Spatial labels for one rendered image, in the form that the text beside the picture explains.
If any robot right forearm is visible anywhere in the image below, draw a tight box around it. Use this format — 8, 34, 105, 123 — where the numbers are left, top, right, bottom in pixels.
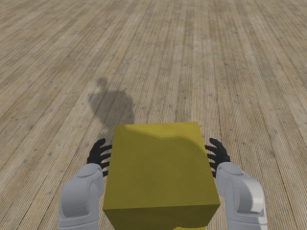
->
216, 162, 268, 230

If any robot left forearm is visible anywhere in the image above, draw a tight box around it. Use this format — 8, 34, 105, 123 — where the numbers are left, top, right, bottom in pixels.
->
58, 163, 105, 230

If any carton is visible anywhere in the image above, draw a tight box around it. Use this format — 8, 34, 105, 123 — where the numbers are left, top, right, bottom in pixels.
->
103, 122, 221, 230

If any right robot hand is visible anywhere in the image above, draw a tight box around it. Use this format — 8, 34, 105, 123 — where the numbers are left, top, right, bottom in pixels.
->
204, 138, 231, 178

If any left robot hand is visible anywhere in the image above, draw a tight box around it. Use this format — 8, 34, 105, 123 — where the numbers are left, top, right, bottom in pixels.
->
86, 138, 112, 177

